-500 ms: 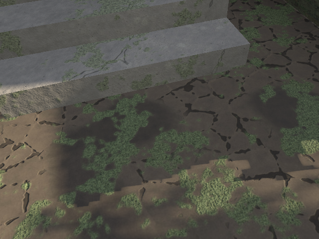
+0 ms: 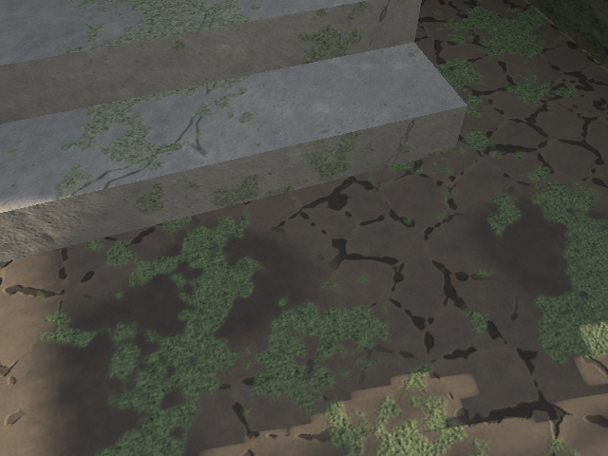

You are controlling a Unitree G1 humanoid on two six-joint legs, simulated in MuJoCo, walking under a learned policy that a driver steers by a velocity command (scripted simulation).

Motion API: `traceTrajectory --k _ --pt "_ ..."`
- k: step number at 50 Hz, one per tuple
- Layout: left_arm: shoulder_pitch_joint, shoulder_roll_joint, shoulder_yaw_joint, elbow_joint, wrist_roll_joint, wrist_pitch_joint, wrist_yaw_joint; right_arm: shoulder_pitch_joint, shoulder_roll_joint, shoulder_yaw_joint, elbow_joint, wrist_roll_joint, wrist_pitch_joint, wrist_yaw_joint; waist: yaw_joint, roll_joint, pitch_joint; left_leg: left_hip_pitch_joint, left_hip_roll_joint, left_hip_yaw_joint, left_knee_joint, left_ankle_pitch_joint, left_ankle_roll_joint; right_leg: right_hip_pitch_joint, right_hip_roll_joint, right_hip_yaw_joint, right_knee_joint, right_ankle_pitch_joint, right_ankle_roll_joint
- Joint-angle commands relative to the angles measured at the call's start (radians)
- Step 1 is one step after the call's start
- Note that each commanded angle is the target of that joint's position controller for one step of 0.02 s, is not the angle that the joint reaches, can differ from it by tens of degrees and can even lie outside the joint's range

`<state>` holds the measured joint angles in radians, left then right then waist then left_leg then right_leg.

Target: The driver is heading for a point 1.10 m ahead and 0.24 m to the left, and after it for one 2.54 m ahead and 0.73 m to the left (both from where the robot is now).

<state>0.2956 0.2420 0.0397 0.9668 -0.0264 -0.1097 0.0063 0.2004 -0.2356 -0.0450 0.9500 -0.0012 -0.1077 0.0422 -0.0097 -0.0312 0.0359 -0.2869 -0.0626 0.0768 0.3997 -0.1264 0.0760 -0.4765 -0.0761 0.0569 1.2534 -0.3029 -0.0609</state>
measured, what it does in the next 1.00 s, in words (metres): walks ahead: right foot, then left foot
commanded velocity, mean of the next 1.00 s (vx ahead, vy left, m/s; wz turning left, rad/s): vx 0.50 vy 0.00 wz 0.01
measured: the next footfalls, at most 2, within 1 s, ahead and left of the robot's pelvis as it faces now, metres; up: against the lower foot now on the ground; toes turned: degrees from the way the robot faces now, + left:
right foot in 0.38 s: +0.40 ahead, -0.16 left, +0.00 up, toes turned -2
left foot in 0.96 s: +0.71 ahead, +0.08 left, +0.00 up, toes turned +3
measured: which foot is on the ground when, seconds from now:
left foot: down 0.00-0.40, up 0.42-0.94, down 0.96-1.00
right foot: up 0.00-0.36, down 0.38-0.98, up 1.00-1.00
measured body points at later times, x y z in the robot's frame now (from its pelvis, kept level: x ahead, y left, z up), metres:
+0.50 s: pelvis +0.29 -0.07 +0.00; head +0.32 -0.09 +0.45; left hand +0.41 +0.19 -0.12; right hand +0.32 -0.34 -0.15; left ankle +0.18 +0.08 -0.64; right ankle +0.36 -0.16 -0.74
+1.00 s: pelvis +0.56 -0.02 -0.02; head +0.60 -0.01 +0.43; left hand +0.53 +0.24 -0.16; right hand +0.75 -0.27 -0.12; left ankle +0.67 +0.08 -0.74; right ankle +0.37 -0.16 -0.69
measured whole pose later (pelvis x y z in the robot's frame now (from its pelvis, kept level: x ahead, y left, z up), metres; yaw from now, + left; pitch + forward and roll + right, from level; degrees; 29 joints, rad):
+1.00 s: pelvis +0.56 -0.02 -0.02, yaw +1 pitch +2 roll -1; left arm 0.38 0.25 0.06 1.01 0.00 -0.07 0.01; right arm 0.04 -0.25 -0.05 0.88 0.01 -0.11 0.04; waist 0.04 -0.01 0.03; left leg -0.49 0.00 0.05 0.57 -0.12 0.07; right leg -0.09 -0.01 0.00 0.77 -0.47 -0.01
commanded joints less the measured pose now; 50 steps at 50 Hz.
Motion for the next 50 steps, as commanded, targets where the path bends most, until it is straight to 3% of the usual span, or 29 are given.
traceTrajectory --k 1,5,9,13,16,17,18,19,20,21,22,23,24,26,28,31,37,42,45,46,47,48,49,50 --pt "0.114 0.027 0.018 -0.032 0.004 0.022 0.011 -0.001 -0.065 -0.001 -0.020 -0.004 -0.022 0.000 0.055 0.095 -0.026 0.006 0.256 -0.233 -0.278 0.114 0.175 -0.065 -0.079 0.014 -0.045 0.063 0.008" --pt "-0.070 0.052 0.025 -0.107 0.023 0.022 0.013 0.081 -0.121 -0.009 0.009 -0.003 -0.015 -0.030 0.019 0.075 0.018 0.057 0.256 -0.195 -0.302 0.153 0.176 -0.215 -0.097 -0.003 -0.281 0.256 0.048" --pt "-0.230 0.033 0.014 -0.152 0.015 0.012 -0.003 0.153 -0.151 -0.012 0.024 0.011 -0.003 -0.044 -0.034 0.075 0.029 0.122 0.238 -0.147 -0.300 0.129 0.137 -0.175 -0.048 -0.047 -0.561 0.409 0.053" --pt "-0.336 0.044 0.010 -0.196 0.005 0.005 -0.027 0.220 -0.161 -0.018 0.055 0.021 0.012 -0.048 -0.066 0.081 0.057 0.257 0.291 -0.160 -0.248 0.100 0.128 -0.195 -0.026 -0.046 -0.680 0.361 0.039" --pt "-0.314 0.075 0.019 -0.210 0.004 -0.005 -0.043 0.209 -0.177 -0.028 0.060 0.023 0.028 -0.052 -0.031 0.096 0.036 0.333 0.330 -0.173 -0.167 0.191 0.104 -0.127 -0.003 -0.056 -0.731 0.248 -0.002" --pt "-0.248 0.097 0.030 -0.196 0.005 -0.008 -0.043 0.185 -0.183 -0.029 0.055 0.021 0.033 -0.052 0.012 0.107 -0.002 0.332 0.318 -0.157 -0.091 0.338 0.090 -0.024 0.026 -0.081 -0.747 0.224 -0.019" --pt "-0.101 0.135 0.054 -0.151 0.007 -0.009 -0.039 0.168 -0.167 -0.023 0.049 0.016 0.040 -0.051 0.084 0.096 -0.088 0.301 0.265 -0.115 0.084 0.486 0.066 0.168 0.063 -0.109 -0.760 0.224 -0.046" --pt "0.101 0.212 0.080 -0.103 0.015 -0.009 -0.031 0.170 -0.129 -0.005 0.027 0.001 0.040 -0.050 0.154 0.020 -0.238 0.131 0.202 -0.060 0.380 0.368 0.029 0.473 -0.055 0.024 -0.737 0.243 -0.105" --pt "0.202 0.307 0.100 -0.079 0.030 -0.002 -0.032 0.286 -0.002 0.032 0.016 0.000 0.019 -0.041 0.109 -0.241 -0.367 -0.286 0.014 -0.028 0.771 -0.133 -0.044 0.838 -0.291 0.496 -0.838 0.079 -0.261" --pt "0.200 0.219 0.074 -0.083 0.027 -0.005 -0.036 0.277 -0.062 0.022 0.034 0.018 -0.010 -0.035 0.120 -0.222 -0.417 -0.409 0.017 -0.193 0.920 -0.428 -0.027 0.869 -0.324 0.699 -0.951 0.022 -0.273" --pt "0.109 0.166 0.056 -0.097 0.021 -0.007 -0.036 0.184 -0.144 0.000 0.006 0.043 -0.024 -0.030 0.102 -0.153 -0.270 -0.487 0.077 -0.195 0.964 -0.366 -0.007 0.748 -0.292 0.544 -0.951 0.049 -0.216" --pt "0.012 0.134 0.044 -0.120 0.019 -0.006 -0.036 0.117 -0.150 -0.002 -0.011 0.043 -0.028 -0.035 0.072 -0.071 -0.185 -0.461 0.135 -0.165 0.926 -0.266 -0.003 0.594 -0.252 0.392 -0.968 0.154 -0.184" --pt "-0.049 0.109 0.036 -0.128 0.026 -0.005 -0.040 0.083 -0.139 -0.008 -0.016 0.029 -0.023 -0.042 0.043 -0.022 -0.127 -0.417 0.171 -0.152 0.859 -0.197 -0.007 0.463 -0.211 0.296 -1.001 0.232 -0.165" --pt "-0.072 0.070 0.025 -0.116 0.035 -0.009 -0.047 0.114 -0.100 -0.012 -0.007 0.021 0.008 -0.047 -0.005 -0.051 -0.093 -0.314 0.206 -0.149 0.774 -0.125 -0.012 0.337 -0.152 0.180 -1.063 0.291 -0.147" --pt "-0.034 0.089 0.030 -0.092 0.032 -0.015 -0.042 0.122 -0.077 -0.012 -0.005 0.017 0.027 -0.049 -0.018 -0.043 -0.071 -0.315 0.209 -0.135 0.726 -0.089 -0.026 0.307 -0.138 0.123 -1.096 0.358 -0.165" --pt "0.019 0.119 0.037 -0.068 0.031 -0.010 -0.023 0.008 -0.085 -0.019 -0.045 0.008 0.033 -0.053 0.000 -0.021 -0.027 -0.426 0.217 -0.135 0.582 0.032 -0.049 0.340 -0.144 0.091 -1.128 0.382 -0.168" --pt "0.099 0.135 0.038 -0.032 0.020 0.003 -0.002 -0.189 -0.062 -0.013 -0.101 0.013 0.021 -0.039 0.056 -0.030 0.025 -0.419 0.177 -0.096 0.269 0.236 -0.059 0.393 -0.122 0.019 -1.159 0.310 -0.136" --pt "0.152 0.142 0.046 0.009 0.013 0.022 0.005 -0.296 -0.068 -0.006 -0.148 0.022 0.009 -0.012 0.078 -0.032 0.065 -0.436 0.157 -0.091 0.151 0.171 -0.033 0.533 -0.175 0.012 -1.104 0.342 -0.129" --pt "0.121 0.163 0.056 0.010 0.009 0.032 0.009 -0.249 -0.099 -0.016 -0.149 0.022 0.000 -0.001 0.033 -0.052 0.028 -0.315 0.123 -0.065 0.112 0.066 0.004 0.577 -0.194 0.008 -1.016 0.519 -0.104" --pt "0.098 0.170 0.058 0.005 0.009 0.037 0.010 -0.173 -0.123 -0.029 -0.129 0.021 -0.001 -0.003 -0.012 -0.065 -0.020 -0.191 0.087 -0.034 0.101 0.048 0.021 0.569 -0.176 -0.010 -0.928 0.694 -0.090" --pt "0.083 0.153 0.051 -0.001 0.013 0.043 0.009 -0.012 -0.164 -0.054 -0.076 0.020 -0.001 -0.008 -0.087 -0.052 -0.112 0.024 0.055 -0.010 0.090 0.058 0.046 0.519 -0.122 -0.049 -0.745 0.798 -0.065" --pt "0.080 0.131 0.038 -0.026 0.030 0.044 0.010 0.185 -0.237 -0.077 -0.029 0.014 0.001 -0.017 -0.151 0.037 -0.258 0.334 0.197 -0.178 0.117 0.056 0.104 0.325 -0.063 -0.101 -0.447 0.589 -0.027" --pt "0.195 -0.006 -0.001 -0.036 0.036 0.019 -0.006 0.277 -0.321 -0.096 0.000 0.007 0.007 -0.014 -0.086 0.314 -0.377 0.683 0.420 -0.677 0.007 -0.132 0.277 -0.102 0.129 -0.092 -0.072 -0.020 0.048" --pt "0.142 0.065 0.012 -0.031 0.018 -0.011 -0.012 0.253 -0.230 -0.067 -0.006 0.014 0.006 -0.010 -0.105 0.271 -0.388 0.699 0.419 -0.827 -0.106 -0.226 0.267 -0.236 0.114 0.045 0.066 -0.251 0.033"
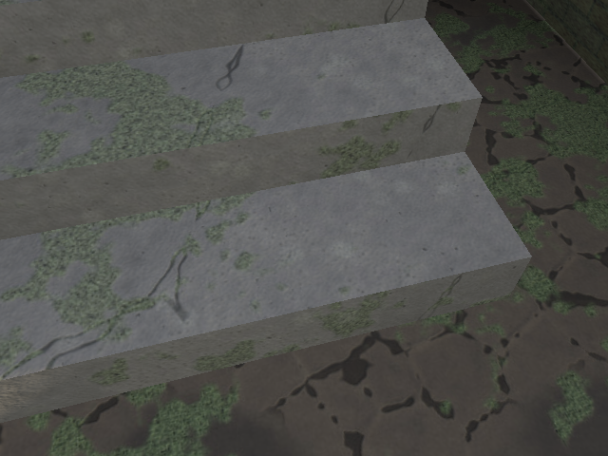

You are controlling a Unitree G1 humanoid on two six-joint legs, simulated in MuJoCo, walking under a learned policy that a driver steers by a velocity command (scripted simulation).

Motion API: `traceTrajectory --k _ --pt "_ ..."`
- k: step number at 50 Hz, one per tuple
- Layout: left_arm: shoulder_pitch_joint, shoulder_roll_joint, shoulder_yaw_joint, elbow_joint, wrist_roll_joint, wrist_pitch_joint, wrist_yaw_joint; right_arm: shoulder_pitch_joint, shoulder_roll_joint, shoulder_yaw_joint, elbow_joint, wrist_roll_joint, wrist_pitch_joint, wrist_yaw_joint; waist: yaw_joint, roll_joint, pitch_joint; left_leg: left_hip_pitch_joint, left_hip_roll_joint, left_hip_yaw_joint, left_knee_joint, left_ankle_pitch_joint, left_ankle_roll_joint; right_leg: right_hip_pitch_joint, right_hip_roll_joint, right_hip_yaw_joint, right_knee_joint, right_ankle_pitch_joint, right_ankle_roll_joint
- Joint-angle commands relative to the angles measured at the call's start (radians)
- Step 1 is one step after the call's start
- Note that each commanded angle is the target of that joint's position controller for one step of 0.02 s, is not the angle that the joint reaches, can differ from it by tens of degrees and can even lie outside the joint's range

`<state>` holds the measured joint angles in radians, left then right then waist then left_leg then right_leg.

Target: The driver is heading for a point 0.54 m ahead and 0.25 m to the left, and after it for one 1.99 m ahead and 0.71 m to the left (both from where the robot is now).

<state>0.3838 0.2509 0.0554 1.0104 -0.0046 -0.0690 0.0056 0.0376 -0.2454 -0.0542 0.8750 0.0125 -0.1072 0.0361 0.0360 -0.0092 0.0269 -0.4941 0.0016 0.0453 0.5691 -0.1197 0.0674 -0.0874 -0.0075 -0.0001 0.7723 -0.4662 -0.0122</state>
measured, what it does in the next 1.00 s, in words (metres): walks ahead, turning left: right foot, then left foot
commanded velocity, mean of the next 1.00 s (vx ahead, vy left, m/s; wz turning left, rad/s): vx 0.50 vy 0.00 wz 0.49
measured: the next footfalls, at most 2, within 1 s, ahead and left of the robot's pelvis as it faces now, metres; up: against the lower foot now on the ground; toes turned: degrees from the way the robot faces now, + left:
right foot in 0.46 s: +0.43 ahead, -0.10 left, +0.00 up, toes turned +15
left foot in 0.94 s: +0.46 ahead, +0.18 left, +0.00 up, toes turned +32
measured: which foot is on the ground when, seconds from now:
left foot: down 0.00-0.46, up 0.48-0.92, down 0.94-1.00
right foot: up 0.00-0.44, down 0.46-0.94, up 0.96-1.00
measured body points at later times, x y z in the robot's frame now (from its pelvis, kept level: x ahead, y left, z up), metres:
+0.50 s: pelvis +0.27 -0.02 +0.01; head +0.30 -0.01 +0.46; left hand +0.44 +0.27 -0.07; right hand +0.34 -0.29 -0.13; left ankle +0.11 +0.09 -0.69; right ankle +0.39 -0.11 -0.72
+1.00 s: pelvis +0.44 +0.08 +0.00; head +0.46 +0.10 +0.45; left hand +0.38 +0.37 -0.12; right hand +0.74 -0.05 -0.08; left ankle +0.43 +0.16 -0.72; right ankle +0.41 -0.11 -0.65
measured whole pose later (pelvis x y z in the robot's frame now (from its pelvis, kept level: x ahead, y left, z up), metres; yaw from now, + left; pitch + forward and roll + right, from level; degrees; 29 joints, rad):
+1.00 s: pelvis +0.44 +0.08 +0.00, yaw +31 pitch +2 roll -1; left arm 0.24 0.29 0.05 0.83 -0.01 -0.07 0.00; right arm 0.12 -0.27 -0.06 0.70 -0.01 -0.02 0.02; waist 0.02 -0.02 0.00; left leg -0.39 -0.04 0.05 0.62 -0.30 0.09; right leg -0.32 -0.11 -0.08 1.09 -0.48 0.04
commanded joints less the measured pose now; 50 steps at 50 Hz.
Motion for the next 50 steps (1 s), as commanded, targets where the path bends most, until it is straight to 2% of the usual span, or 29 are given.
traceTrajectory --k 1,2,3,4,6,9,11,14,18,20,22,23,24,25,26,27,29,31,33,37,38,41,44,45,46,47,48,49,50 --pt "-0.040 0.118 0.011 -0.109 -0.030 -0.072 -0.016 0.322 -0.175 -0.044 0.047 0.005 0.002 -0.005 -0.137 0.205 -0.242 0.792 0.321 -0.662 -0.285 -0.204 0.227 -0.703 -0.011 0.103 0.573 -0.018 -0.037" --pt "-0.105 0.125 0.010 -0.124 -0.031 -0.082 -0.011 0.232 -0.151 -0.036 0.019 0.000 0.000 -0.005 -0.109 0.106 -0.162 0.637 0.283 -0.539 -0.302 -0.099 0.204 -0.673 -0.060 0.081 0.528 0.081 -0.042" --pt "-0.138 0.125 0.017 -0.131 -0.011 -0.080 -0.003 0.177 -0.126 -0.028 0.008 -0.009 0.000 -0.003 -0.077 0.048 -0.101 0.491 0.253 -0.455 -0.328 0.007 0.194 -0.621 -0.092 0.069 0.457 0.146 -0.037" --pt "-0.131 0.118 0.023 -0.137 0.001 -0.070 0.001 0.157 -0.104 -0.019 0.003 -0.018 -0.002 -0.003 -0.043 0.053 -0.090 0.405 0.227 -0.408 -0.353 0.072 0.187 -0.548 -0.117 0.077 0.403 0.180 -0.033" --pt "-0.116 0.084 0.021 -0.149 0.007 -0.050 0.007 0.169 -0.112 -0.019 0.010 -0.008 -0.001 -0.008 -0.016 0.069 -0.073 0.328 0.201 -0.359 -0.394 0.111 0.197 -0.492 -0.120 0.069 0.312 0.191 -0.014" --pt "-0.213 0.081 0.022 -0.189 0.013 -0.037 0.019 0.214 -0.169 -0.035 0.016 -0.001 -0.001 -0.032 -0.030 0.067 -0.024 0.274 0.182 -0.310 -0.432 0.108 0.201 -0.523 -0.106 0.052 0.127 0.300 0.030" --pt "-0.299 0.076 0.021 -0.215 0.010 -0.036 0.018 0.246 -0.176 -0.037 0.019 0.002 0.003 -0.042 -0.055 0.068 -0.003 0.262 0.158 -0.288 -0.438 0.060 0.175 -0.518 -0.085 0.055 -0.019 0.420 0.042" --pt "-0.406 0.067 0.015 -0.246 0.000 -0.042 0.009 0.285 -0.183 -0.041 0.026 0.008 0.006 -0.050 -0.091 0.086 0.006 0.252 0.131 -0.265 -0.413 0.048 0.146 -0.448 -0.038 0.043 -0.194 0.535 0.052" --pt "-0.485 0.096 0.014 -0.287 -0.010 -0.057 -0.003 0.324 -0.184 -0.047 0.034 0.016 0.019 -0.059 -0.109 0.096 -0.002 0.336 0.163 -0.335 -0.324 0.023 0.131 -0.414 -0.022 0.072 -0.296 0.512 0.048" --pt "-0.461 0.121 0.020 -0.293 -0.009 -0.069 -0.008 0.300 -0.191 -0.052 0.020 0.013 0.025 -0.065 -0.081 0.107 -0.018 0.362 0.180 -0.384 -0.256 0.051 0.114 -0.348 -0.018 0.073 -0.329 0.450 0.030" --pt "-0.303 0.165 0.040 -0.255 0.000 -0.078 0.001 0.270 -0.147 -0.039 -0.008 0.006 0.030 -0.064 -0.001 0.113 -0.104 0.326 0.108 -0.370 -0.099 0.148 0.073 -0.110 -0.024 0.054 -0.387 0.419 -0.015" --pt "-0.149 0.220 0.055 -0.236 0.018 -0.082 0.009 0.252 -0.092 -0.018 -0.037 -0.007 0.026 -0.059 0.065 0.033 -0.242 0.203 0.041 -0.307 0.149 0.051 0.037 0.150 -0.170 0.176 -0.356 0.427 -0.076" --pt "-0.052 0.308 0.077 -0.216 0.032 -0.067 0.012 0.371 -0.016 0.005 -0.064 0.007 0.009 -0.055 0.026 -0.275 -0.361 -0.148 -0.097 -0.166 0.449 -0.381 -0.023 0.488 -0.412 0.552 -0.400 0.406 -0.228" --pt "-0.045 0.236 0.065 -0.213 0.022 -0.059 0.006 0.385 -0.108 -0.008 -0.054 0.029 0.006 -0.054 0.025 -0.280 -0.362 -0.286 -0.017 -0.191 0.628 -0.471 -0.026 0.480 -0.450 0.702 -0.443 0.211 -0.251" --pt "-0.096 0.158 0.045 -0.237 0.016 -0.057 0.005 0.309 -0.183 -0.026 -0.059 0.029 0.012 -0.055 0.041 -0.159 -0.239 -0.317 0.030 -0.200 0.683 -0.390 -0.023 0.357 -0.400 0.567 -0.465 0.158 -0.203" --pt "-0.150 0.137 0.036 -0.246 0.017 -0.053 0.004 0.251 -0.178 -0.030 -0.068 0.018 0.021 -0.057 0.025 -0.086 -0.161 -0.292 0.068 -0.169 0.681 -0.314 -0.030 0.229 -0.354 0.437 -0.493 0.215 -0.171" --pt "-0.222 0.104 0.023 -0.243 0.024 -0.049 0.002 0.218 -0.134 -0.031 -0.084 0.007 0.038 -0.057 -0.018 -0.085 -0.071 -0.223 0.113 -0.153 0.622 -0.227 -0.043 0.048 -0.284 0.268 -0.556 0.393 -0.156" --pt "-0.225 0.118 0.029 -0.231 0.025 -0.055 0.001 0.209 -0.073 -0.017 -0.109 0.008 0.054 -0.052 -0.036 -0.088 -0.063 -0.177 0.113 -0.123 0.600 -0.179 -0.056 -0.026 -0.259 0.142 -0.585 0.582 -0.168" --pt "-0.217 0.141 0.038 -0.223 0.020 -0.058 0.004 0.181 -0.067 -0.016 -0.138 0.004 0.062 -0.050 -0.041 -0.076 -0.068 -0.194 0.115 -0.116 0.539 -0.129 -0.071 -0.026 -0.264 0.068 -0.595 0.680 -0.181" --pt "-0.200 0.170 0.048 -0.214 0.014 -0.049 0.018 0.084 -0.063 -0.012 -0.189 0.001 0.064 -0.033 -0.020 -0.066 -0.066 -0.169 0.114 -0.094 0.359 0.028 -0.083 -0.016 -0.260 -0.046 -0.615 0.655 -0.170" --pt "-0.195 0.168 0.045 -0.213 0.014 -0.039 0.018 0.124 -0.053 -0.007 -0.170 -0.002 0.076 -0.031 -0.028 -0.096 -0.090 -0.107 0.098 -0.050 0.390 0.010 -0.085 -0.021 -0.259 -0.077 -0.606 0.608 -0.168" --pt "-0.187 0.186 0.046 -0.218 0.003 -0.028 0.012 0.024 -0.067 -0.004 -0.212 -0.001 0.090 -0.021 -0.003 -0.079 -0.031 -0.068 0.097 -0.033 0.289 0.001 -0.060 -0.036 -0.271 -0.114 -0.579 0.564 -0.142" --pt "-0.177 0.225 0.052 -0.227 -0.012 -0.009 0.004 0.019 -0.088 -0.016 -0.240 -0.007 0.105 -0.009 -0.026 -0.108 -0.070 0.036 0.025 0.047 0.227 -0.145 -0.025 0.030 -0.299 -0.135 -0.422 0.909 -0.116" --pt "-0.186 0.235 0.053 -0.232 -0.023 -0.003 0.004 0.070 -0.100 -0.027 -0.242 -0.011 0.107 -0.009 -0.062 -0.114 -0.111 0.109 -0.013 0.071 0.191 -0.186 -0.004 0.049 -0.297 -0.152 -0.308 1.094 -0.110" --pt "-0.212 0.231 0.050 -0.240 -0.039 0.004 0.005 0.185 -0.116 -0.045 -0.212 -0.013 0.105 -0.007 -0.127 -0.098 -0.155 0.239 -0.049 0.090 0.059 -0.107 0.030 0.036 -0.265 -0.189 -0.135 1.187 -0.089" --pt "-0.228 0.204 0.041 -0.248 -0.043 0.005 0.003 0.322 -0.141 -0.067 -0.164 -0.011 0.098 -0.016 -0.196 -0.062 -0.187 0.435 -0.094 0.100 -0.125 0.054 0.062 -0.077 -0.205 -0.219 0.098 1.087 -0.043" --pt "-0.216 0.099 0.010 -0.281 0.011 -0.009 0.006 0.370 -0.252 -0.086 -0.128 -0.010 0.096 -0.030 -0.152 0.184 -0.112 0.665 0.088 -0.226 -0.157 0.403 0.103 -0.485 -0.107 -0.192 0.437 0.178 0.029" --pt "-0.105 0.021 -0.025 -0.303 0.027 -0.043 -0.005 0.376 -0.347 -0.089 -0.176 -0.036 0.082 -0.033 -0.069 0.290 -0.257 0.836 0.353 -0.681 -0.131 0.656 0.333 -0.772 0.008 -0.040 0.754 -0.156 0.068" --pt "-0.160 0.094 -0.011 -0.295 -0.001 -0.062 -0.019 0.430 -0.275 -0.086 -0.157 -0.034 0.074 -0.023 -0.152 0.133 -0.300 0.815 0.379 -0.717 -0.226 0.378 0.401 -0.876 -0.007 0.059 0.869 -0.079 0.077"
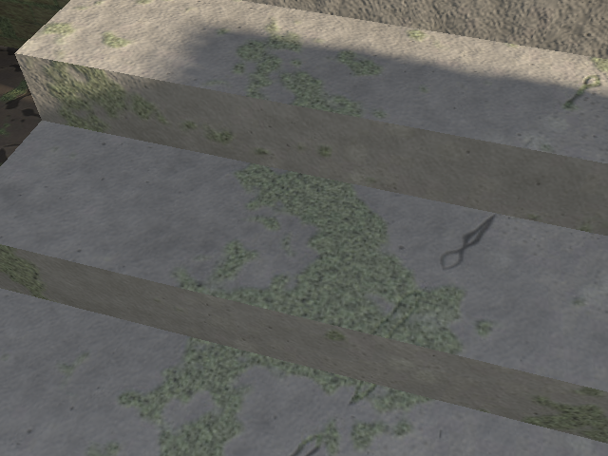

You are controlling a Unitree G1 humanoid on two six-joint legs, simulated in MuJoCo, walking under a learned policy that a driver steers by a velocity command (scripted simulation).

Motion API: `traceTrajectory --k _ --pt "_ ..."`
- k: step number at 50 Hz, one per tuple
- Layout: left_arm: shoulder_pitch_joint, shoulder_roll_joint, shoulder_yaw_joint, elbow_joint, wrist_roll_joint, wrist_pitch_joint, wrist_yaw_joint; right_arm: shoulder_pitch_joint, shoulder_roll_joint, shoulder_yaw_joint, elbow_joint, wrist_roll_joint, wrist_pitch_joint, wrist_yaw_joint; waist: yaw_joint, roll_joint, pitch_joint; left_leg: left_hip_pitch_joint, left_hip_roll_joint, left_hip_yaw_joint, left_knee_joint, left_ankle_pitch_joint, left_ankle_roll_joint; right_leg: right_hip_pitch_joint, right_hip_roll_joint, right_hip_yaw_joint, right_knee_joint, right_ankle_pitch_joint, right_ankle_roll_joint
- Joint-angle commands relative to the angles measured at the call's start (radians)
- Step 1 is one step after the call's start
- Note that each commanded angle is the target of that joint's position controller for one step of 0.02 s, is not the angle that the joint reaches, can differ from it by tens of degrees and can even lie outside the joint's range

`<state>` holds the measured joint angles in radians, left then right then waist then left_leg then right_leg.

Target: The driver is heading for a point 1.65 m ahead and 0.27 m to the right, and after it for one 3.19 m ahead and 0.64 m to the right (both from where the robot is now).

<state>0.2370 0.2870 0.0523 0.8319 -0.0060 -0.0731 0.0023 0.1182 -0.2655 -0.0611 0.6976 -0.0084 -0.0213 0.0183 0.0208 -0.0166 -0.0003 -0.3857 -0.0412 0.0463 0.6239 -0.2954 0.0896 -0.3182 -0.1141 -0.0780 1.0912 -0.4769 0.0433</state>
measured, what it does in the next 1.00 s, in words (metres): climbs: right foot 0.18 m higher, then left foot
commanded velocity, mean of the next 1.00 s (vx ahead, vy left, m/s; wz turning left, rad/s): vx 0.50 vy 0.00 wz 0.16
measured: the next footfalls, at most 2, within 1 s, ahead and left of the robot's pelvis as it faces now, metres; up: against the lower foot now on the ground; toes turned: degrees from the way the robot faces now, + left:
right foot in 0.38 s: +0.38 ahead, -0.09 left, +0.18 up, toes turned +10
left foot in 0.90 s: +0.51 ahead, +0.22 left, +0.18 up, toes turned +8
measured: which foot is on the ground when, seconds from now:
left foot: down 0.00-0.40, up 0.42-0.88, down 0.90-1.00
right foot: up 0.00-0.36, down 0.38-0.90, up 0.92-1.00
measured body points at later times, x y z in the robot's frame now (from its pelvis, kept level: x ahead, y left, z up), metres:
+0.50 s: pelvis +0.24 -0.02 +0.10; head +0.24 -0.01 +0.55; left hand +0.33 +0.27 +0.02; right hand +0.42 -0.24 -0.01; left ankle +0.08 +0.08 -0.47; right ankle +0.34 -0.09 -0.54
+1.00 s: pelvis +0.45 +0.10 +0.19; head +0.46 +0.11 +0.64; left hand +0.47 +0.37 +0.05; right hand +0.62 -0.14 +0.08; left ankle +0.47 +0.21 -0.55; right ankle +0.37 -0.05 -0.36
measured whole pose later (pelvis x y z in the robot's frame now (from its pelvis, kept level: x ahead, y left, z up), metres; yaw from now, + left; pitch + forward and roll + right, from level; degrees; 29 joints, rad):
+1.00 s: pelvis +0.45 +0.10 +0.19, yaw +6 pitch +3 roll +1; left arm 0.38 0.25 0.06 0.83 -0.03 -0.06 0.01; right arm 0.19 -0.23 -0.04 0.79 -0.03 -0.06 0.00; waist 0.01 -0.05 -0.05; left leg -0.35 -0.02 0.07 0.52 -0.23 0.03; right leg -0.62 0.00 0.08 1.62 -0.40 -0.03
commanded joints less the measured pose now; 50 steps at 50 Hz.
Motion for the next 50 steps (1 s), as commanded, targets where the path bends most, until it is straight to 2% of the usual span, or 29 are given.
traceTrajectory --k 1,3,5,9,10,13,14,16,18,19,20,21,22,23,24,26,28,30,33,36,38,40,43,44,45,46,47,48,50 --pt "-0.044 0.067 -0.004 -0.120 -0.019 -0.062 -0.025 0.351 -0.196 -0.066 0.053 0.008 -0.009 -0.006 -0.111 0.093 -0.154 0.622 0.374 -0.626 -0.304 0.304 0.321 -0.720 0.066 0.122 0.551 0.006 0.001" --pt "-0.097 0.021 -0.020 -0.123 0.011 -0.045 -0.015 0.240 -0.112 -0.027 0.036 0.014 0.002 -0.008 -0.061 0.047 -0.024 0.378 0.302 -0.522 -0.317 0.141 0.241 -0.750 0.025 0.094 0.638 0.082 0.003" --pt "-0.106 -0.052 -0.040 -0.162 0.004 -0.020 -0.018 0.253 -0.071 -0.001 0.061 0.001 0.009 -0.013 -0.029 0.143 0.010 0.247 0.276 -0.507 -0.347 0.123 0.243 -0.829 0.050 0.054 0.977 0.024 0.003" --pt "-0.177 -0.156 -0.103 -0.270 -0.015 -0.021 -0.023 0.375 -0.032 0.037 0.174 -0.002 0.017 -0.011 -0.024 0.092 0.096 0.233 0.278 -0.481 -0.340 -0.059 0.164 -1.212 0.043 0.066 1.349 -0.001 -0.040" --pt "-0.230 -0.193 -0.124 -0.317 0.000 -0.025 -0.027 0.370 -0.019 0.046 0.189 -0.003 0.029 -0.014 -0.020 0.087 0.109 0.175 0.251 -0.457 -0.331 -0.051 0.144 -1.235 0.042 0.055 1.377 0.041 -0.046" --pt "-0.440 -0.161 -0.161 -0.481 0.050 -0.036 -0.016 0.300 -0.040 0.050 0.157 0.026 0.032 -0.054 -0.026 0.075 0.089 -0.165 0.151 -0.376 -0.541 0.049 0.156 -0.856 0.028 -0.061 0.750 0.198 -0.016" --pt "-0.488 -0.159 -0.160 -0.527 0.070 -0.038 -0.001 0.341 -0.070 0.036 0.165 0.034 0.028 -0.071 -0.037 0.095 0.023 -0.192 0.164 -0.390 -0.614 0.117 0.166 -0.643 0.025 -0.074 0.615 0.241 -0.014" --pt "-0.380 -0.128 -0.137 -0.508 0.062 -0.042 0.019 0.302 -0.122 0.013 0.156 0.054 0.019 -0.077 0.034 0.163 -0.128 -0.042 0.156 -0.282 -0.584 0.676 0.128 -0.305 0.068 -0.141 0.371 0.191 -0.040" --pt "-0.086 0.011 -0.058 -0.431 0.006 -0.030 0.030 0.331 -0.222 -0.015 0.178 0.031 0.016 -0.088 0.176 0.350 -0.288 0.335 0.215 -0.280 -0.320 1.667 0.086 -0.131 0.175 -0.105 0.192 -0.037 -0.066" --pt "0.020 0.083 -0.031 -0.408 -0.008 -0.022 0.021 0.298 -0.216 -0.021 0.182 0.020 0.009 -0.093 0.224 0.356 -0.305 0.445 0.218 -0.274 -0.127 1.796 0.076 -0.091 0.163 0.011 0.016 -0.079 -0.102" --pt "0.220 0.155 -0.008 -0.345 0.009 -0.020 0.010 0.200 -0.181 -0.022 0.134 -0.013 -0.015 -0.091 0.286 0.173 -0.394 0.291 0.195 -0.298 0.185 1.602 0.104 0.165 0.023 0.292 -0.121 -0.059 -0.174" --pt "0.282 0.248 0.014 -0.271 0.073 -0.017 0.017 0.217 0.049 0.013 0.034 -0.001 -0.050 -0.049 0.171 -0.581 -0.469 -0.150 -0.113 -0.313 0.622 0.248 0.053 0.427 -0.262 0.979 -0.664 0.075 -0.340" --pt "0.232 0.144 0.000 -0.271 0.067 -0.011 0.044 0.229 0.015 0.002 0.058 -0.010 -0.069 0.008 0.157 -0.408 -0.463 -0.309 -0.184 -0.464 1.052 0.027 0.014 0.395 -0.344 1.323 -0.837 -0.034 -0.401" --pt "0.162 0.049 -0.021 -0.217 0.016 0.000 0.051 0.137 0.008 -0.005 0.016 0.014 -0.057 0.036 0.106 -0.246 -0.198 -0.451 -0.132 -0.366 1.196 -0.001 0.014 0.223 -0.315 1.127 -0.803 -0.177 -0.355" --pt "0.144 -0.047 -0.041 -0.130 0.008 0.007 0.037 0.087 0.062 0.027 -0.015 0.019 -0.040 0.039 0.047 -0.084 0.009 -0.496 -0.072 -0.291 1.217 0.016 0.038 0.008 -0.257 0.887 -0.740 -0.256 -0.301" --pt "0.062 -0.176 -0.064 -0.037 0.035 -0.004 0.013 0.136 0.097 0.056 -0.026 0.027 -0.018 0.044 -0.093 0.028 0.122 -0.417 0.009 -0.236 1.177 0.042 0.064 -0.281 -0.137 0.466 -0.655 -0.183 -0.198" --pt "0.128 -0.188 -0.063 0.040 0.034 -0.002 -0.004 0.154 0.139 0.088 -0.032 0.035 -0.016 0.040 -0.101 -0.004 0.110 -0.537 -0.005 -0.227 1.302 0.077 0.076 -0.210 -0.110 0.356 -0.700 -0.039 -0.204" --pt "0.180 -0.122 -0.051 0.075 0.023 0.000 -0.018 0.085 0.166 0.119 -0.078 0.023 -0.029 0.041 -0.105 -0.006 0.102 -0.695 0.042 -0.184 1.211 0.099 0.067 -0.113 -0.080 0.275 -0.755 -0.006 -0.210" --pt "0.134 -0.037 -0.039 0.020 0.010 -0.005 0.004 -0.021 0.081 0.123 -0.106 -0.028 -0.044 0.035 -0.092 0.039 0.023 -0.525 0.104 -0.033 0.846 0.333 -0.046 -0.207 -0.031 0.174 -0.831 0.116 -0.255" --pt "0.200 0.019 -0.015 0.009 -0.002 -0.046 0.025 -0.153 0.042 0.106 -0.117 -0.003 -0.061 0.012 -0.013 -0.057 -0.058 -0.233 0.112 -0.015 0.432 0.432 -0.103 -0.114 -0.072 0.164 -0.952 0.356 -0.252" --pt "0.239 0.044 -0.002 0.012 0.004 -0.032 0.026 -0.190 0.049 0.094 -0.099 0.033 -0.060 0.011 0.028 -0.110 -0.038 -0.180 0.061 0.016 0.219 0.316 -0.120 0.051 -0.098 0.182 -0.959 0.373 -0.262" --pt "0.283 0.059 0.011 0.012 0.006 -0.002 0.027 -0.162 0.028 0.070 -0.079 0.039 -0.054 0.011 0.035 -0.161 -0.011 -0.106 0.015 0.018 0.082 0.226 -0.126 0.138 -0.108 0.220 -0.930 0.329 -0.271" --pt "0.232 0.089 0.029 0.015 -0.003 0.021 0.033 -0.006 -0.049 0.013 -0.034 0.038 -0.049 0.000 -0.059 -0.229 0.000 0.032 0.017 -0.038 -0.195 0.188 -0.076 0.234 -0.091 0.252 -0.712 0.546 -0.217" --pt "0.210 0.070 0.028 0.000 -0.011 0.020 0.033 0.093 -0.077 -0.006 -0.002 0.035 -0.054 -0.005 -0.106 -0.179 -0.056 0.184 0.038 -0.044 -0.280 0.228 -0.066 0.190 -0.037 0.205 -0.523 0.607 -0.181" --pt "0.127 0.008 0.015 -0.048 -0.008 0.012 0.023 0.295 -0.119 -0.022 0.061 0.014 -0.058 -0.013 -0.186 -0.035 -0.171 0.551 0.184 -0.202 -0.248 0.275 -0.039 -0.128 0.028 0.177 -0.178 0.430 -0.142" --pt "0.179 -0.162 -0.026 -0.080 0.023 -0.015 0.013 0.317 -0.171 -0.019 0.065 -0.010 -0.040 -0.022 -0.103 0.280 -0.218 0.743 0.403 -0.432 -0.104 0.861 -0.016 -0.506 0.157 0.125 0.236 -0.086 -0.085" --pt "0.320 -0.139 -0.022 -0.067 -0.029 -0.031 0.006 0.364 -0.186 -0.027 0.059 -0.042 -0.042 -0.025 -0.092 0.380 -0.397 0.751 0.543 -0.784 -0.323 0.308 0.172 -0.603 0.151 0.252 0.555 -0.019 -0.071" --pt "0.188 -0.085 -0.009 -0.084 -0.043 -0.030 0.004 0.277 -0.095 -0.012 0.059 -0.035 -0.045 -0.022 -0.092 0.193 -0.237 0.654 0.521 -0.732 -0.374 -0.060 0.200 -0.771 0.095 0.217 0.781 0.044 -0.065" --pt "0.000 -0.131 -0.036 -0.149 -0.034 -0.009 -0.001 0.215 0.049 0.038 0.119 -0.023 -0.033 -0.020 -0.069 0.126 -0.030 0.440 0.417 -0.468 -0.391 -0.126 0.134 -0.934 0.066 0.179 1.058 0.120 -0.076"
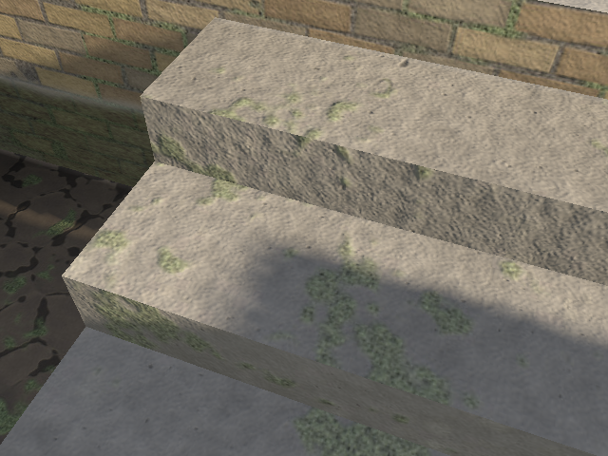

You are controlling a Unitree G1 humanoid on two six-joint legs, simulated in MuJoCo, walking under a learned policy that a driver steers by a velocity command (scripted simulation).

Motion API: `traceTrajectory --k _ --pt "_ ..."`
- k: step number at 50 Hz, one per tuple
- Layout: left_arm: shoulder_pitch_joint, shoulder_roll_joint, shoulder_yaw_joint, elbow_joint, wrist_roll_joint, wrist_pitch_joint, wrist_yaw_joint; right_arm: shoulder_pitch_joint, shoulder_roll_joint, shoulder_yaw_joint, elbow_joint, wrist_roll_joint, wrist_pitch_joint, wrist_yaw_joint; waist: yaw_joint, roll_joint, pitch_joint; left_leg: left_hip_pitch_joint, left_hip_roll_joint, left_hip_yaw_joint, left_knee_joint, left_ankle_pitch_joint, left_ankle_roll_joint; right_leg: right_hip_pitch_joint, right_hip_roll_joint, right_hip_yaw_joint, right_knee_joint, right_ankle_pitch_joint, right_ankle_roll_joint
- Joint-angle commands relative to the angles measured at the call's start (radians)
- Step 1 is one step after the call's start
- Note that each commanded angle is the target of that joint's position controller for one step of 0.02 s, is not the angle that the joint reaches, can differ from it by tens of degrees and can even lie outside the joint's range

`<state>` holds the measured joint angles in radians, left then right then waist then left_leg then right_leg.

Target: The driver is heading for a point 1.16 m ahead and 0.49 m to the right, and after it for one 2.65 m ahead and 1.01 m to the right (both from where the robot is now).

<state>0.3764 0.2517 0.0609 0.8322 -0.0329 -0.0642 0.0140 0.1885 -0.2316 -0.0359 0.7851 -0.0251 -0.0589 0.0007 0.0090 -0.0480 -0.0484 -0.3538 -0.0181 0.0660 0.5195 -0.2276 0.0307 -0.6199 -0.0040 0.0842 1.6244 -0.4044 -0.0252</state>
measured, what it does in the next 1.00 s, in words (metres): climbs, turning right: right foot 0.18 m higher, then left foot 0.18 m higher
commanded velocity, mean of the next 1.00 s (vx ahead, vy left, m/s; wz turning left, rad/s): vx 0.50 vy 0.00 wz -0.57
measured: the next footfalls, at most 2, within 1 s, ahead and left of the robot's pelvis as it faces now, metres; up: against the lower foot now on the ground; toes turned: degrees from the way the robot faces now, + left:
right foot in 0.30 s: +0.27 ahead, -0.12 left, +0.18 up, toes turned -14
left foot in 0.84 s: +0.68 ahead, -0.08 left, +0.36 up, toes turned -25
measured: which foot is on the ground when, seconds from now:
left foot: down 0.00-0.34, up 0.36-0.82, down 0.84-1.00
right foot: up 0.00-0.28, down 0.30-0.84, up 0.86-1.00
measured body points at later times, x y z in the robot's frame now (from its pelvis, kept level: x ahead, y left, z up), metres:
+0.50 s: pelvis +0.24 -0.06 +0.15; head +0.21 -0.06 +0.60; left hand +0.35 +0.16 +0.02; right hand +0.34 -0.33 +0.07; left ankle +0.26 +0.12 -0.30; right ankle +0.23 -0.11 -0.55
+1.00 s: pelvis +0.54 -0.10 +0.30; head +0.53 -0.11 +0.75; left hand +0.80 +0.02 +0.20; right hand +0.48 -0.39 +0.19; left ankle +0.65 -0.06 -0.38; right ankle +0.40 -0.16 -0.21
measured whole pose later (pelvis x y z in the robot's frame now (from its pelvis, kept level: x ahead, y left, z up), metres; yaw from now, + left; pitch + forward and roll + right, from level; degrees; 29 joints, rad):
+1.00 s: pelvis +0.54 -0.10 +0.30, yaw -37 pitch +2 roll +2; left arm 0.22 0.26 0.04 0.76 -0.01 -0.04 -0.05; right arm 0.21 -0.24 -0.05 0.80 -0.04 -0.07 -0.04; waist 0.00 -0.02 -0.06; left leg -0.58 0.08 0.22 0.97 -0.41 0.05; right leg -0.70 0.08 0.13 1.81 -0.13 -0.15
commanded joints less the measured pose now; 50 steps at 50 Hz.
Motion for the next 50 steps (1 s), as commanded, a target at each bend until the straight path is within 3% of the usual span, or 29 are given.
traceTrajectory --k 1,5,8,10,11,12,13,14,15,16,17,18,19,20,21,23,28,31,35,38,41,42,43,44,45,46,47,49,50 --pt "-0.104 -0.128 -0.058 -0.146 -0.009 -0.004 -0.016 0.171 0.057 0.026 0.079 -0.012 0.006 0.004 -0.024 0.168 0.044 0.329 0.358 -0.396 -0.280 -0.128 0.170 -0.631 -0.045 0.033 0.614 0.037 -0.025" --pt "-0.200 -0.218 -0.128 -0.245 -0.021 0.027 -0.038 0.234 0.068 0.046 0.174 -0.030 0.026 0.013 0.027 0.111 0.136 0.200 0.369 -0.205 -0.277 0.002 0.099 -0.886 -0.008 0.076 0.935 0.093 -0.076" --pt "-0.386 -0.157 -0.151 -0.344 0.017 0.023 -0.044 0.111 0.037 0.065 0.141 -0.041 0.027 0.009 0.064 0.054 0.166 -0.155 0.223 0.029 -0.359 0.058 0.049 -0.664 -0.004 -0.052 0.437 0.329 -0.047" --pt "-0.506 -0.126 -0.167 -0.401 0.030 0.026 -0.035 0.205 -0.048 0.061 0.176 -0.007 -0.004 -0.023 0.035 0.111 0.096 -0.247 0.219 0.069 -0.545 0.185 0.101 -0.361 -0.039 -0.226 0.160 0.286 -0.024" --pt "-0.503 -0.132 -0.170 -0.402 0.019 0.023 -0.035 0.209 -0.120 0.044 0.184 0.018 -0.016 -0.027 0.040 0.145 0.034 -0.154 0.241 0.106 -0.586 0.386 0.109 -0.202 -0.069 -0.271 -0.003 0.202 -0.045" --pt "-0.519 -0.096 -0.158 -0.408 0.017 0.015 -0.032 0.269 -0.168 0.035 0.205 0.040 -0.026 -0.035 0.046 0.171 -0.044 -0.034 0.233 0.144 -0.507 0.944 0.109 -0.063 -0.014 -0.345 -0.116 0.124 -0.077" --pt "-0.486 -0.071 -0.139 -0.389 0.025 0.010 -0.035 0.345 -0.221 0.022 0.219 0.046 -0.020 -0.045 0.063 0.217 -0.131 0.171 0.256 0.162 -0.356 1.527 0.119 0.002 0.059 -0.377 -0.194 -0.017 -0.101" --pt "-0.405 -0.026 -0.110 -0.357 0.025 0.034 -0.029 0.352 -0.221 0.024 0.217 0.019 -0.010 -0.060 0.105 0.294 -0.223 0.323 0.280 0.152 -0.191 2.052 0.118 0.048 0.130 -0.378 -0.184 -0.074 -0.128" --pt "-0.221 0.020 -0.091 -0.315 0.033 0.031 -0.048 0.249 -0.298 -0.004 0.168 0.024 0.002 -0.059 0.174 0.381 -0.232 0.522 0.331 0.108 0.024 2.077 0.120 0.037 0.115 -0.279 -0.485 -0.143 -0.155" --pt "-0.128 0.107 -0.053 -0.293 0.050 0.041 -0.062 0.242 -0.289 -0.014 0.109 0.005 -0.004 -0.059 0.190 0.317 -0.311 0.384 0.341 0.050 0.232 1.974 0.127 0.281 0.086 -0.035 -0.582 -0.072 -0.204" --pt "-0.064 0.235 -0.008 -0.262 0.057 0.055 -0.052 0.217 -0.163 0.004 0.026 -0.015 -0.030 -0.024 0.159 -0.106 -0.370 -0.034 0.137 0.002 0.587 0.966 0.070 0.569 -0.112 0.525 -0.946 -0.058 -0.356" --pt "0.008 0.246 -0.001 -0.216 0.078 0.069 -0.016 0.114 -0.105 0.000 0.018 -0.019 -0.054 0.028 0.163 -0.233 -0.407 -0.305 -0.068 -0.174 1.054 0.055 0.024 0.645 -0.231 0.972 -1.343 -0.244 -0.407" --pt "0.016 0.157 -0.034 -0.148 0.077 0.054 -0.013 0.082 -0.047 -0.002 -0.022 0.007 -0.074 0.072 0.111 -0.151 -0.255 -0.536 -0.033 -0.282 1.408 0.022 0.053 0.527 -0.250 0.980 -1.366 -0.411 -0.321" --pt "-0.009 0.050 -0.065 -0.089 0.071 0.040 -0.036 -0.048 0.019 0.026 -0.109 0.019 -0.075 0.075 0.052 -0.047 0.001 -0.664 -0.004 -0.245 1.502 0.053 0.099 0.292 -0.220 0.788 -1.314 -0.382 -0.234" --pt "-0.049 -0.023 -0.079 -0.041 0.059 0.034 -0.053 -0.091 0.066 0.047 -0.152 0.008 -0.073 0.061 -0.020 0.026 0.128 -0.727 0.023 -0.186 1.568 0.059 0.118 0.156 -0.171 0.573 -1.258 -0.265 -0.172" --pt "-0.094 -0.103 -0.090 0.023 0.050 0.031 -0.081 0.059 0.156 0.095 -0.146 -0.007 -0.060 0.046 -0.126 0.045 0.097 -0.725 0.079 -0.161 1.603 0.115 0.134 0.103 -0.040 0.228 -1.145 0.005 -0.092" --pt "-0.109 -0.056 -0.081 0.030 0.051 0.021 -0.076 -0.037 0.097 0.111 -0.192 -0.009 -0.048 0.017 -0.113 0.019 0.088 -0.802 0.113 -0.023 1.409 0.308 0.022 -0.019 -0.017 0.157 -1.236 0.089 -0.112" --pt "0.071 -0.025 -0.078 0.092 0.069 0.026 -0.051 -0.136 0.161 0.131 -0.231 0.013 -0.042 -0.003 -0.024 -0.088 0.055 -1.054 0.100 0.001 1.674 0.168 -0.005 0.211 -0.072 0.320 -1.260 0.039 -0.178" --pt "0.280 -0.044 -0.072 0.137 0.035 0.064 -0.014 -0.478 0.183 0.170 -0.377 -0.001 -0.088 0.019 0.120 -0.031 0.096 -1.256 0.105 0.025 1.352 0.092 -0.042 0.497 -0.135 0.464 -1.329 0.173 -0.182" --pt "0.253 0.001 -0.048 0.130 0.000 0.071 0.044 -0.578 0.183 0.179 -0.454 -0.007 -0.075 0.018 0.079 -0.075 0.058 -0.879 0.116 0.085 0.970 -0.113 -0.036 0.463 -0.200 0.412 -1.593 0.317 -0.245" --pt "0.116 0.117 -0.026 0.099 0.037 0.027 0.031 -0.094 -0.047 0.042 -0.337 0.028 -0.083 0.003 -0.202 -0.298 -0.239 -0.081 -0.028 0.079 0.678 -0.245 0.056 0.552 -0.155 0.202 -1.264 1.734 -0.167" --pt "-0.018 0.147 -0.011 0.060 0.048 0.004 0.032 0.152 -0.161 -0.004 -0.289 0.024 -0.081 0.003 -0.338 -0.250 -0.364 0.199 0.078 -0.215 0.547 -0.321 0.133 0.447 -0.131 0.235 -0.952 1.769 -0.144" --pt "-0.010 0.058 -0.016 -0.001 0.031 -0.026 0.005 0.302 -0.255 -0.032 -0.216 -0.029 -0.075 0.001 -0.275 0.246 -0.565 0.555 0.283 -0.682 0.198 -0.446 0.228 0.166 0.018 0.202 -0.608 1.211 -0.120" --pt "0.026 -0.047 -0.037 -0.009 0.057 -0.053 -0.038 0.311 -0.258 -0.037 -0.187 -0.054 -0.052 -0.025 -0.223 0.564 -0.623 0.635 0.453 -1.230 -0.217 -0.484 0.308 -0.010 0.178 0.295 -0.176 0.313 -0.088" --pt "-0.072 -0.027 -0.025 -0.053 0.053 -0.053 -0.079 0.210 -0.155 -0.023 -0.169 -0.019 -0.026 -0.052 -0.181 0.398 -0.415 0.441 0.454 -1.186 -0.250 -0.509 0.267 -0.150 0.144 0.271 0.120 0.289 -0.065" --pt "-0.185 -0.052 -0.036 -0.132 0.039 -0.032 -0.085 0.130 -0.038 0.006 -0.113 0.000 -0.004 -0.061 -0.113 0.271 -0.176 0.203 0.435 -0.930 -0.194 -0.531 0.215 -0.240 0.095 0.156 0.236 0.292 -0.071" --pt "-0.225 -0.065 -0.047 -0.177 0.042 -0.009 -0.089 0.098 0.100 0.043 -0.039 -0.006 0.002 -0.053 -0.050 0.105 -0.015 -0.006 0.411 -0.688 -0.096 -0.505 0.180 -0.291 0.047 0.092 0.304 0.283 -0.106" --pt "-0.123 -0.115 -0.067 -0.167 0.012 0.024 -0.086 0.057 0.205 0.068 0.051 -0.034 -0.012 -0.030 0.058 0.062 0.087 -0.180 0.359 -0.388 -0.076 -0.325 0.102 -0.284 0.004 0.082 0.392 0.255 -0.147" --pt "-0.088 -0.154 -0.081 -0.168 -0.004 0.029 -0.080 0.069 0.194 0.061 0.089 -0.025 -0.019 -0.015 0.086 0.059 0.112 -0.176 0.338 -0.278 -0.104 -0.258 0.075 -0.333 -0.005 0.092 0.404 0.261 -0.163"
